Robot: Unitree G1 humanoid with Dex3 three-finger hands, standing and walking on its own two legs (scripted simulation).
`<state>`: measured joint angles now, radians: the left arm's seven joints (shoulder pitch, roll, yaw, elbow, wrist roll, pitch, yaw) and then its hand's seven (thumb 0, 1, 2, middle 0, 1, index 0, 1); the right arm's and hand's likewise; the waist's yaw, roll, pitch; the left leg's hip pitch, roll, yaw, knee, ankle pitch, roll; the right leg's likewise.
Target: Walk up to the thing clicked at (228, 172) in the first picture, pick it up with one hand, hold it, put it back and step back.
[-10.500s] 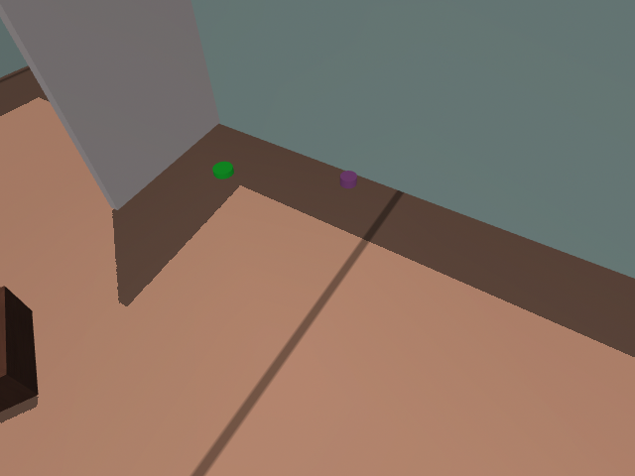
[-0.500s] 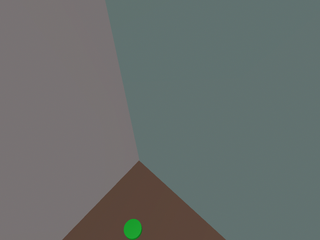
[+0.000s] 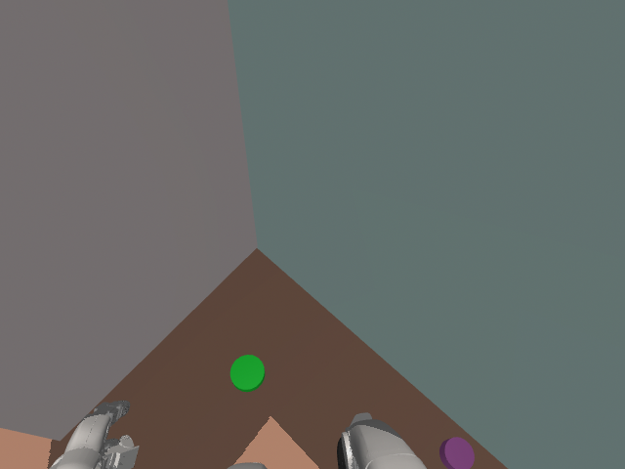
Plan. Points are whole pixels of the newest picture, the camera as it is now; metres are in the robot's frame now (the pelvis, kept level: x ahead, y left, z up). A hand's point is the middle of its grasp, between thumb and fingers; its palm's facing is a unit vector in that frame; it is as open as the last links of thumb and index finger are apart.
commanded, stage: walk up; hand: left
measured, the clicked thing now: (247, 373) +0.41 +0.17 -0.74
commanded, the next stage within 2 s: stand in 1.64 s
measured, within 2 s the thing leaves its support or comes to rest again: neither
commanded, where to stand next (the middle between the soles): +0.02 -0.04 m, yaw -1 degrees
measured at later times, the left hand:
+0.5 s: hand out of the picture +0.10 +0.24 -0.10, palm faces -0.07 -0.91 -0.42, open 7.4 cm
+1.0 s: hand out of the picture +0.10 +0.25 -0.16, palm faces -0.09 -0.93 -0.35, open 7.4 cm
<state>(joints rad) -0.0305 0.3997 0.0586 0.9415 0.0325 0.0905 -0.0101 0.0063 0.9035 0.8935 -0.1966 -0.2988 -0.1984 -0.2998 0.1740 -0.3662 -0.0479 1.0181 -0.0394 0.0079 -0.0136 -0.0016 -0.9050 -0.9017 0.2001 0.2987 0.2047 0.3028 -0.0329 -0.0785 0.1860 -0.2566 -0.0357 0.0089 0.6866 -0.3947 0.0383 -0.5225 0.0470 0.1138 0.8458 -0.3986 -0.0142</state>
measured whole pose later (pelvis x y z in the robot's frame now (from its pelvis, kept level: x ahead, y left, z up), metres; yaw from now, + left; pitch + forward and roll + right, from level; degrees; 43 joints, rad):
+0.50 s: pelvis +0.02 -0.03 +0.02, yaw -4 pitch -4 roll -1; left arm 0.29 0.38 0.05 0.92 0.02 -0.05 -0.03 0.01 0.90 0.89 -0.20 -0.30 -0.20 -0.30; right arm 0.32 -0.44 -0.06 0.91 -0.01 0.00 0.04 0.00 -0.90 -0.90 0.20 0.30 0.20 0.30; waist 0.00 0.07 0.06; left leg -0.39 -0.01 -0.10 0.96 -0.39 0.02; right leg -0.06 0.01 -0.01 0.42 -0.28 -0.01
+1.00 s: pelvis +0.02 -0.02 -0.01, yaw -5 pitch -2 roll +0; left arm 0.21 0.40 0.04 0.92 0.00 0.04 0.00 0.00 0.90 0.89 -0.20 -0.30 -0.20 -0.30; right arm 0.07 -0.37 -0.03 0.82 -0.03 0.02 0.01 0.00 -0.90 -0.90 0.20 0.30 0.21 0.30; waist 0.02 -0.03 0.14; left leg -0.46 0.03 0.02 0.64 -0.14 0.02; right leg -0.28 0.01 0.04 0.83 -0.54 0.00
